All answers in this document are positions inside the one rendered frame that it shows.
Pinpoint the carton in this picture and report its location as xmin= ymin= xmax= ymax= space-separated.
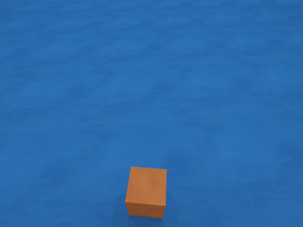
xmin=125 ymin=166 xmax=167 ymax=218

